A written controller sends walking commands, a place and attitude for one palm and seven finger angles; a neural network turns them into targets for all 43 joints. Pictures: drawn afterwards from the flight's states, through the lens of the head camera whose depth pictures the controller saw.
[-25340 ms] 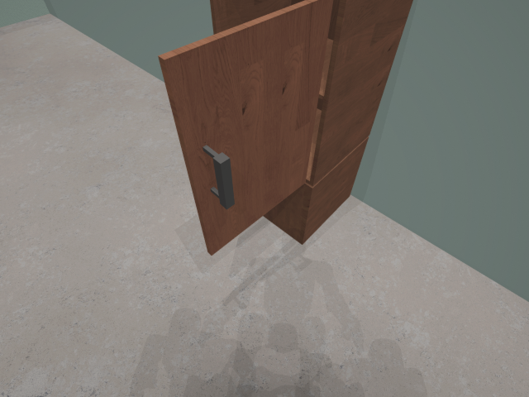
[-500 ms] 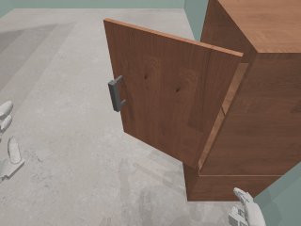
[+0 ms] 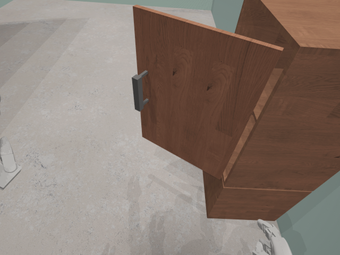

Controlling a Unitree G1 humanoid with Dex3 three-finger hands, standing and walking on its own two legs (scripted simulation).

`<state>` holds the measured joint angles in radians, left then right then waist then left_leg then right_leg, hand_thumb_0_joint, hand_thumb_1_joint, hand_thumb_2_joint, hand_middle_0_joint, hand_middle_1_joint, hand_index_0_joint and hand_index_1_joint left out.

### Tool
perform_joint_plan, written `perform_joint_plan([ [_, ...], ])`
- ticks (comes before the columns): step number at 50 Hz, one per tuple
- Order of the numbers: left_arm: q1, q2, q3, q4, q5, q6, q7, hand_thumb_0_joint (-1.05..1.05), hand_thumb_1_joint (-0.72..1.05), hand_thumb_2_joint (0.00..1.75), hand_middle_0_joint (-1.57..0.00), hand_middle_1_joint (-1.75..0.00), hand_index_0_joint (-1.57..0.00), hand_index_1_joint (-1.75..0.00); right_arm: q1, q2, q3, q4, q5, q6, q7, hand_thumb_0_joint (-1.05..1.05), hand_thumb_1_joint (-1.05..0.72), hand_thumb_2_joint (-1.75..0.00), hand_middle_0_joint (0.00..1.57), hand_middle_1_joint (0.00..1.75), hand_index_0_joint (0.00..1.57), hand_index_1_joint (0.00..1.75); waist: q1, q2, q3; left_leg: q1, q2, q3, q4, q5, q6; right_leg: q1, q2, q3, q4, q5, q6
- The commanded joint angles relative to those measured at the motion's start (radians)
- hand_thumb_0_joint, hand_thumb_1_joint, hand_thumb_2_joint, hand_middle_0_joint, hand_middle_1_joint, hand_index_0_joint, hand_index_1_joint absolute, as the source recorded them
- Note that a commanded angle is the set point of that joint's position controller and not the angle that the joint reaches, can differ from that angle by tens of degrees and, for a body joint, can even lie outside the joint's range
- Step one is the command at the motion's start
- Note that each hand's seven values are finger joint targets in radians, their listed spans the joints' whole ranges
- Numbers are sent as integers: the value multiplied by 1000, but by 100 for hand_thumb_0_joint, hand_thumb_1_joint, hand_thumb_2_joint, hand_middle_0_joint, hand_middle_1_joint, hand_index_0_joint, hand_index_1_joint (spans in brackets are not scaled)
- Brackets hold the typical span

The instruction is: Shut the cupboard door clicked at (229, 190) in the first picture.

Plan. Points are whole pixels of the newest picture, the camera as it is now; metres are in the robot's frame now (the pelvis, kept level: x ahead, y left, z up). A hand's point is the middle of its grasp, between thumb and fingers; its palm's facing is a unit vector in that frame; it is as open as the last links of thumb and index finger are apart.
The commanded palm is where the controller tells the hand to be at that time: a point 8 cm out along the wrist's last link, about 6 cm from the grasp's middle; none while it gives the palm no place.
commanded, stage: step back with the hand held close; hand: left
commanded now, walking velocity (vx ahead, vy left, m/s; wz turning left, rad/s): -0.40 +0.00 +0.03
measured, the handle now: (141, 90) +0.65 +0.15 +0.00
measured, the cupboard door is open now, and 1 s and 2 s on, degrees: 59 59 59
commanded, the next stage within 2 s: stop stepping back and stand still in 0.82 s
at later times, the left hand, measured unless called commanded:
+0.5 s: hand out of the picture +0.16 +0.27 +0.19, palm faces +0.46 -0.74 -0.49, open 7.4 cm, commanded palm +0.09 +0.31 +0.20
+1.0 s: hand out of the picture +0.02 +0.22 +0.21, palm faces +0.33 -0.80 -0.51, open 7.4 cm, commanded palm +0.00 +0.25 +0.20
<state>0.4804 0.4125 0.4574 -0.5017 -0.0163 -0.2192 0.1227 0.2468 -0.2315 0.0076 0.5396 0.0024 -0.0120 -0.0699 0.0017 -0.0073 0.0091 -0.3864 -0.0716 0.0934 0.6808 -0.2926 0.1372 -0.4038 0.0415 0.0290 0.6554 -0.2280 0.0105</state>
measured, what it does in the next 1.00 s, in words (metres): walks backwards: right foot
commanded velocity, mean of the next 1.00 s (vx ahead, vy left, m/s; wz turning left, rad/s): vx -0.32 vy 0.01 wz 0.01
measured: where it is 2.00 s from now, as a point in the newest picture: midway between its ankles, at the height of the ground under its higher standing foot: outside the picture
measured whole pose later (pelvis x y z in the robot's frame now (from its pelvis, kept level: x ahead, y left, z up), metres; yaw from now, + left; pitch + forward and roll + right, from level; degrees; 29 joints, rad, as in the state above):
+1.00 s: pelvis -0.16 -0.03 +0.02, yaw -4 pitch +3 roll -1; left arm 0.67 0.56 0.50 -0.65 -0.09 -0.21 0.10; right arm 0.22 -0.19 0.02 0.61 0.00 -0.03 -0.06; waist 0.03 -0.09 -0.11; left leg -0.62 0.00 0.03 0.85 -0.33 -0.03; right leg -0.15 0.02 -0.01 0.48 -0.38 -0.02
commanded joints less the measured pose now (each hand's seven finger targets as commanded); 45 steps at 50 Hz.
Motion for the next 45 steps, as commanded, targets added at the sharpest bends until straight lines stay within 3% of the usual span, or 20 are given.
perform_joint_plan([
  [1, -73, 184, 130, -195, 1, -76, 18, 0, 90, 90, -20, -30, -20, -30, -114, -161, -78, -151, -6, -56, -7, 0, -90, -90, 20, 30, 20, 30, -6, 93, -60, -472, 296, -357, -409, -355, 5, 450, -16, 66, 139, 132, -10],
  [7, -45, 187, 143, -212, -4, -86, 17, 0, 90, 90, -20, -30, -20, -30, -114, -154, -84, -141, -7, -61, -1, 0, -90, -90, 20, 30, 20, 30, -6, 66, -103, -456, 280, -335, -337, -279, 5, 460, -33, 110, 114, 187, -21],
  [9, -30, 186, 140, -209, -1, -86, 19, 0, 90, 90, -20, -30, -20, -30, -111, -149, -85, -139, -1, -57, 1, 0, -90, -90, 20, 30, 20, 30, -12, 34, -118, -461, 234, -305, -275, -326, -14, 436, -83, 194, 73, 202, -45],
  [12, -34, 201, 147, -219, 5, -93, 28, 0, 90, 90, -20, -30, -20, -30, -105, -143, -87, -141, 1, -54, 5, 0, -90, -90, 20, 30, 20, 30, -20, 13, -103, -431, 175, -267, -177, -399, -34, 317, -161, 314, -41, 71, -81],
  [14, -18, 210, 146, -225, 0, -94, 37, 0, 90, 90, -20, -30, -20, -30, -97, -124, -85, -132, -2, -50, 7, 0, -90, -90, 20, 30, 20, 30, -23, -47, -108, -340, 145, -254, -114, -299, -60, 225, -221, 359, -117, 62, -112],
  [16, 10, 222, 145, -234, -9, -99, 47, 0, 90, 90, -20, -30, -20, -30, -89, -118, -83, -126, 1, -46, 12, 0, -90, -90, 20, 30, 20, 30, -29, -65, -142, -214, 129, -235, -92, -183, -75, 145, -234, 330, -161, 70, -116],
  [18, 28, 240, 163, -255, -7, -107, 54, 0, 90, 90, -20, -30, -20, -30, -93, -128, -88, -123, 4, -47, 7, 0, -90, -90, 20, 30, 20, 30, -31, 6, -158, -192, 157, -255, -152, -169, -62, 147, -184, 253, -134, 51, -90],
  [20, 49, 229, 175, -263, -5, -116, 52, 0, 90, 90, -20, -30, -20, -30, -112, -142, -85, -132, 8, -60, -6, 0, -90, -90, 20, 30, 20, 30, -25, 105, -164, -313, 239, -325, -311, -307, -20, 271, -66, 134, 8, 41, -37],
  [22, 18, 221, 193, -261, -1, -119, 45, 0, 90, 90, -20, -30, -20, -30, -132, -153, -91, -126, -3, -80, -17, 0, -90, -90, 20, 30, 20, 30, -12, 233, -146, -502, 387, -448, -516, -492, 22, 435, 40, 29, 226, 6, 2],
  [23, -9, 236, 199, -248, 1, -110, 41, 0, 90, 90, -20, -30, -20, -30, -146, -154, -93, -122, -12, -88, -22, 0, -90, -90, 20, 30, 20, 30, -10, 230, -120, -532, 426, -491, -564, -496, 36, 439, 62, 29, 313, -61, 11],
  [25, -34, 193, 155, -230, -10, -105, 32, 0, 90, 90, -20, -30, -20, -30, -124, -134, -92, -95, -23, -104, -18, 0, -90, -90, 20, 30, 20, 30, -7, 130, -88, -360, 420, -458, -531, -319, 22, 298, 58, 30, 316, -171, 6],
  [29, -30, 131, 47, -207, -33, -107, 20, 0, 90, 90, -20, -30, -20, -30, -113, -106, -73, -43, -26, -144, -4, 0, -90, -90, 20, 30, 20, 30, -1, 116, -120, 50, 363, -371, -489, 25, -34, 107, 31, -4, 16, -279, -2],
  [33, -50, 164, 34, -260, -34, -105, 18, 0, 90, 90, -20, -30, -20, -30, -95, -111, -78, 19, -31, -167, 15, 0, -90, -90, 20, 30, 20, 30, 10, 233, -346, 486, 333, -274, -359, 693, -102, 57, 29, -19, -215, -207, -2],
  [35, -66, 182, 40, -312, -43, -97, 8, 0, 90, 90, -20, -30, -20, -30, -109, -109, -78, 9, -23, -168, 26, 0, -90, -90, 20, 30, 20, 30, 11, 240, -428, 619, 305, -213, -311, 851, -103, 38, 45, -36, -198, -179, 11],
  [38, 59, 261, 149, -352, -66, -72, 1, 0, 90, 90, -20, -30, -20, -30, -141, -102, -72, -38, -29, -163, 33, 0, -90, -90, 20, 30, 20, 30, 32, 247, -490, 553, 300, -207, -346, 758, -99, 118, 60, -59, -149, -215, 6],
  [41, 142, 291, 217, -376, -109, -53, -10, 0, 90, 90, -20, -30, -20, -30, -198, -93, -54, -98, -22, -128, 34, 0, -90, -90, 20, 30, 20, 30, 38, 264, -433, 280, 286, -157, -442, 309, -141, 276, 54, -103, -242, -189, -19],
  [42, 165, 303, 236, -377, -120, -52, -11, 0, 90, 90, -20, -30, -20, -30, -214, -94, -51, -119, -18, -106, 32, 0, -90, -90, 20, 30, 20, 30, 35, 255, -386, 175, 258, -128, -421, 127, -164, 313, 30, -98, -322, -127, -28],
  [43, 201, 343, 273, -375, -123, -52, -12, 0, 90, 90, -20, -30, -20, -30, -195, -90, -48, -121, -18, -87, 30, 0, -90, -90, 20, 30, 20, 30, 25, 167, -366, 121, 206, -107, -348, -3, -194, 304, -28, -62, -383, -110, -56],
  [44, 178, 336, 254, -356, -133, -53, -8, 0, 90, 90, -20, -30, -20, -30, -194, -81, -40, -124, -6, -66, 26, 0, -90, -90, 20, 30, 20, 30, 5, 0, -276, 145, 146, -51, -128, -61, -209, 106, -174, 54, -465, -151, -98],
  [45, 157, 309, 211, -306, -127, -51, -5, 0, 90, 90, -20, -30, -20, -30, -177, -84, -57, -105, 19, -74, 11, 0, -90, -90, 20, 30, 20, 30, 6, -194, -208, 214, 70, -85, 181, -94, -213, -196, -367, 227, -553, -316, -154],
])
